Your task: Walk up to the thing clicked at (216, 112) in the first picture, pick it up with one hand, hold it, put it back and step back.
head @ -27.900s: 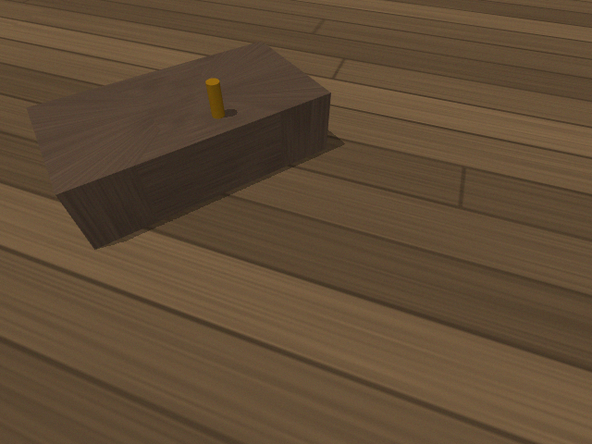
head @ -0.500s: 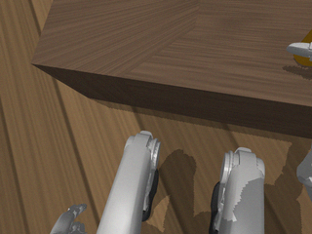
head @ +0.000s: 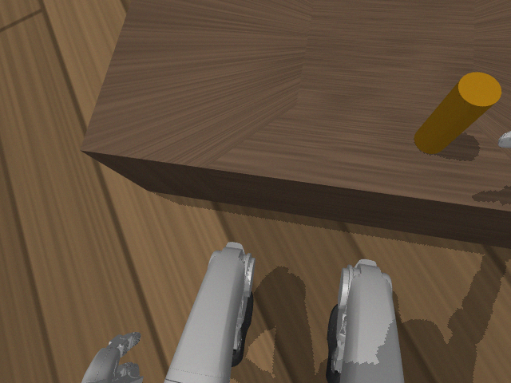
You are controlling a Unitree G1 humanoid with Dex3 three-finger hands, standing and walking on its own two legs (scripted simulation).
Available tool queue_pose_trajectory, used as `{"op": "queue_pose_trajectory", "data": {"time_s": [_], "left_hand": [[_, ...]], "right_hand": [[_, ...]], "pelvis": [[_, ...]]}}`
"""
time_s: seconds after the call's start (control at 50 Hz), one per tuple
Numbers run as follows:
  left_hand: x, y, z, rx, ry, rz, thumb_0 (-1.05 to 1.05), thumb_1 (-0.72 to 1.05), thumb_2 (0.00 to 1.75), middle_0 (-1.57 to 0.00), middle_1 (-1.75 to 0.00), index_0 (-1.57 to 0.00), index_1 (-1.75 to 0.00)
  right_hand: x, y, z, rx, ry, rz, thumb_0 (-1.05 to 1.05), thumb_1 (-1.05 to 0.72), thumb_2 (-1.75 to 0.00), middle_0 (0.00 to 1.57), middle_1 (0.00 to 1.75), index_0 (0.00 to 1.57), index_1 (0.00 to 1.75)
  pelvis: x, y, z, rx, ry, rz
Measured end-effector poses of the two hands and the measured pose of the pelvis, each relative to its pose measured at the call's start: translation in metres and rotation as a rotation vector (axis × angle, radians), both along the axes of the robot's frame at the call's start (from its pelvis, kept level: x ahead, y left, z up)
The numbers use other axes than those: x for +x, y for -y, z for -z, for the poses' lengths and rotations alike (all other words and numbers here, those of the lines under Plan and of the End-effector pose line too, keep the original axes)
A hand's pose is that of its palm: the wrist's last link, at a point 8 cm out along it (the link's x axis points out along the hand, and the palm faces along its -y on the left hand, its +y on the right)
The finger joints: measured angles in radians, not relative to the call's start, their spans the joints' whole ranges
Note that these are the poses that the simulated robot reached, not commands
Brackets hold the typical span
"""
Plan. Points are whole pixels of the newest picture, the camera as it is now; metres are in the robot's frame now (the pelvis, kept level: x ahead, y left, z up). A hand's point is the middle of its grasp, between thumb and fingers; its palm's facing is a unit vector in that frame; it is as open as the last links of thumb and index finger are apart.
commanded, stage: home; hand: right
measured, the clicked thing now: (451, 118) +0.54 -0.24 -0.10
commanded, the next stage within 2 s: none
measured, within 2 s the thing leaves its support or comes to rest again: neither
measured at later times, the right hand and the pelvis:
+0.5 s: hand out of the picture +0.40 -0.29 +0.10, palm faces +0.26 +0.90 -0.35, open 17.3 cm; pelvis +0.06 -0.01 +0.18, yaw -2 degrees
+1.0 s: hand out of the picture +0.23 -0.19 +0.16, palm faces +0.22 +0.94 -0.25, open 17.5 cm; pelvis +0.08 +0.00 +0.22, yaw -4 degrees
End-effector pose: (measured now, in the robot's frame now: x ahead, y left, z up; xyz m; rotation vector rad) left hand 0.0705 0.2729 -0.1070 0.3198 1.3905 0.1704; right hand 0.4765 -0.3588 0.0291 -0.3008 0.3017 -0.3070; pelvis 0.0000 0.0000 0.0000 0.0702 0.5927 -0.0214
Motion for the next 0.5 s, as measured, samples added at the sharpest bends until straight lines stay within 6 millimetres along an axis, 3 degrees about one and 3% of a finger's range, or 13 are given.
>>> {"op": "queue_pose_trajectory", "data": {"time_s": [0.18, 0.26, 0.34, 0.5], "left_hand": [[0.015, 0.006, -0.082, 0.02, 0.033, 0.005, 0.01, 0.9, 0.9, -0.2, -0.3, -0.2, -0.3], [0.016, 0.004, -0.116, 0.037, 0.033, -0.007, 0.01, 0.9, 0.9, -0.2, -0.29, -0.2, -0.29], [0.019, 0.005, -0.145, 0.041, 0.047, -0.03, 0.01, 0.9, 0.9, -0.2, -0.29, -0.2, -0.29], [0.045, 0.017, -0.192, 0.044, 0.135, -0.059, 0.01, 0.9, 0.9, -0.2, -0.29, -0.2, -0.29]], "right_hand": [[-0.02, 0.035, -0.078, -0.04, -0.077, 0.191, -0.01, 0.43, -0.11, 0.07, 0.07, 0.07, 0.07], [-0.03, 0.037, -0.098, -0.027, -0.128, 0.216, -0.01, 0.43, -0.11, 0.07, 0.07, 0.07, 0.07], [-0.047, 0.024, -0.1, -0.012, -0.205, 0.191, 0.0, 0.45, -0.1, 0.06, 0.07, 0.06, 0.07], [-0.105, -0.026, -0.097, 0.062, -0.309, 0.128, -0.01, 0.5, -0.08, 0.06, 0.06, 0.06, 0.06]], "pelvis": [[0.016, 0.001, -0.077, 0.005, 0.075, 0.018], [0.026, 0.003, -0.107, 0.006, 0.11, 0.024], [0.035, 0.007, -0.134, 0.004, 0.148, 0.027], [0.055, 0.01, -0.181, -0.008, 0.246, 0.033]]}}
